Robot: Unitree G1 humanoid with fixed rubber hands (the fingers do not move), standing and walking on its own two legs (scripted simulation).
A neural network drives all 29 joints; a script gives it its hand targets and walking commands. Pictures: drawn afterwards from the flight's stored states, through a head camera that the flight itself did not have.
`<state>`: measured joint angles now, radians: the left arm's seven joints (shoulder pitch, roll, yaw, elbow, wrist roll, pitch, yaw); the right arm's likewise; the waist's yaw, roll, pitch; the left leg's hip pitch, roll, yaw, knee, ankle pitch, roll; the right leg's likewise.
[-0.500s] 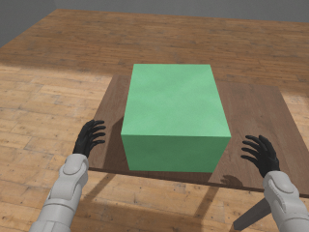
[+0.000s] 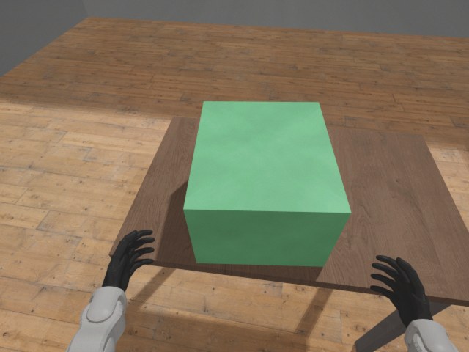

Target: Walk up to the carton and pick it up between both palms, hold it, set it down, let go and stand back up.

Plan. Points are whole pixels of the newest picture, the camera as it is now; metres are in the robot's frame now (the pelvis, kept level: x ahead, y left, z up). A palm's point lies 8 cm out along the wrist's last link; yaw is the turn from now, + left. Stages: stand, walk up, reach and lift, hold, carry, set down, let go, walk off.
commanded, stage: set down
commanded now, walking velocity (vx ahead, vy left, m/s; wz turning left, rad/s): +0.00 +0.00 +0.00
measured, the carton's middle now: (260, 179) +0.49 -0.02 +0.00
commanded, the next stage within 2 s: let go in 1.42 s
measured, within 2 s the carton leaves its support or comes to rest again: neither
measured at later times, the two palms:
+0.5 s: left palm (119, 297) +0.24 +0.24 -0.03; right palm (402, 315) +0.22 -0.24 -0.03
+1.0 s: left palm (116, 317) +0.21 +0.24 -0.06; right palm (398, 315) +0.22 -0.24 -0.03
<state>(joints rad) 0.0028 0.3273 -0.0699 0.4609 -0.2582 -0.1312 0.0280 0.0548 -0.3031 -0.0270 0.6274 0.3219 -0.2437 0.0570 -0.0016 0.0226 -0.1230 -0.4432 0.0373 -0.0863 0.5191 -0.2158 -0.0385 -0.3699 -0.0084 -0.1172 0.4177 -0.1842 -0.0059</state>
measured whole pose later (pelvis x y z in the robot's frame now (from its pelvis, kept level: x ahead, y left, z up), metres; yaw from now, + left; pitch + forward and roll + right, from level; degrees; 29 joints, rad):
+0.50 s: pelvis +0.01 +0.00 +0.00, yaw +0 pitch +6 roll -2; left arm 0.08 0.31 -0.07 0.48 -0.18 -0.10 0.01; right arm 0.10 -0.27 -0.03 0.63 0.22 -0.28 0.05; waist 0.00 0.02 -0.06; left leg -0.38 0.04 -0.09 0.52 -0.24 -0.04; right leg -0.30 -0.01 -0.12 0.40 -0.20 0.00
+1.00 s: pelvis +0.01 +0.01 +0.00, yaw +0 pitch +3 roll -3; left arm 0.12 0.29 -0.05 0.48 -0.06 0.10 -0.02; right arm 0.10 -0.25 -0.03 0.63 0.12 -0.26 0.00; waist 0.00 0.02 -0.03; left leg -0.32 0.04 -0.09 0.52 -0.25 -0.03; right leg -0.23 -0.01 -0.12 0.38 -0.20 0.00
